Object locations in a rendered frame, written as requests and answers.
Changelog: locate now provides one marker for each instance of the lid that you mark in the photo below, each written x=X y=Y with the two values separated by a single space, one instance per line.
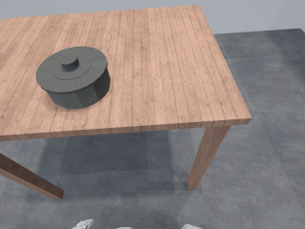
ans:
x=54 y=79

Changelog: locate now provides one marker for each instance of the left robot hand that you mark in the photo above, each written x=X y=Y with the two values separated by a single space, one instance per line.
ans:
x=84 y=224

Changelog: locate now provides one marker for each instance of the knob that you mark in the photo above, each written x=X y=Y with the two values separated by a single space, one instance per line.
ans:
x=69 y=61

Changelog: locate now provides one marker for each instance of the pot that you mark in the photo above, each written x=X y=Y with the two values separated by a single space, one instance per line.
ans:
x=85 y=98

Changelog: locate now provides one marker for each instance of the table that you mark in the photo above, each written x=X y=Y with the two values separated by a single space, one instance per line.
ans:
x=167 y=73

